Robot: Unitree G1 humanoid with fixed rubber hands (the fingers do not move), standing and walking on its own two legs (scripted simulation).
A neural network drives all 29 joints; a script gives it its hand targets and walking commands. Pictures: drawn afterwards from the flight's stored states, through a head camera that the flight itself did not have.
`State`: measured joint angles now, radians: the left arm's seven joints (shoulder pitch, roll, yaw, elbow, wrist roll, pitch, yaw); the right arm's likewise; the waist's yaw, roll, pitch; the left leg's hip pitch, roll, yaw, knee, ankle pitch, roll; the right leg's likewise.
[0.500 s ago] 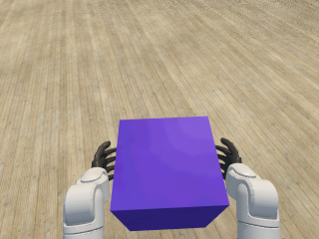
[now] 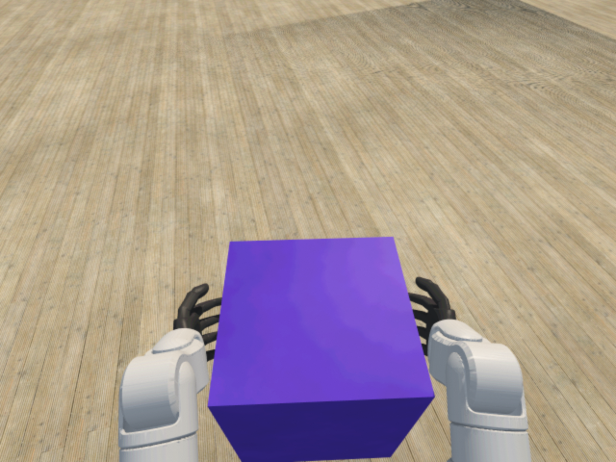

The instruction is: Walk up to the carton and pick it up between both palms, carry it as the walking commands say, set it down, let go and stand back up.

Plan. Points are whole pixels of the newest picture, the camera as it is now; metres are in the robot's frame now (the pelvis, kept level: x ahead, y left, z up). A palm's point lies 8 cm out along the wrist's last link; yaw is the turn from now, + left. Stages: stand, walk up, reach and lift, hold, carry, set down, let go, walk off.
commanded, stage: carry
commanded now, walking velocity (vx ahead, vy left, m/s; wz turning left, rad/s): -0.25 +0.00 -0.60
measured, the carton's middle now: (314, 355) +0.28 +0.01 +0.00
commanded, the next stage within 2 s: none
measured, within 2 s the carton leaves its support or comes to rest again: neither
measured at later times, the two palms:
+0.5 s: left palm (219, 366) +0.24 +0.12 +0.06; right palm (488, 397) +0.20 -0.17 +0.07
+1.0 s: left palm (194, 374) +0.23 +0.15 +0.05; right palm (458, 396) +0.20 -0.15 +0.06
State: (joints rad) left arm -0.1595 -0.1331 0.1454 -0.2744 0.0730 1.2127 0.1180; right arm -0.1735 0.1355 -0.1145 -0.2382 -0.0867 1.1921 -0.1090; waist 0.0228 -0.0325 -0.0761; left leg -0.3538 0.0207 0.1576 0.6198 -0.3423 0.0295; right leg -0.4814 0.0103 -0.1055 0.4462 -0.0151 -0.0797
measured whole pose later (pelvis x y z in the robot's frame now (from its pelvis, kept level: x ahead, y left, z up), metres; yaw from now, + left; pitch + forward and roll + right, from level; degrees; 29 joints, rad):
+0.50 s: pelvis -0.05 +0.01 +0.00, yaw -8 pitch +4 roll +0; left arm -0.13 -0.13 0.11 -0.32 0.09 1.18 0.11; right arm -0.16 0.13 -0.11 -0.28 -0.06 1.17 -0.12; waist -0.02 -0.05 -0.05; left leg -0.40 0.06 0.12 0.61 -0.25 0.00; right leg -0.47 -0.01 -0.05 0.57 -0.17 -0.02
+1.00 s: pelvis -0.05 +0.03 +0.01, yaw -7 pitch +3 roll +0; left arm -0.12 -0.13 0.13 -0.15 0.11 1.08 0.09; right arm -0.17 0.14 -0.12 -0.11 -0.11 1.08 -0.09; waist 0.01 -0.01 -0.09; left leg -0.37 0.04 0.14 0.56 -0.24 0.03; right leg -0.42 -0.05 -0.06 0.50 -0.13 0.01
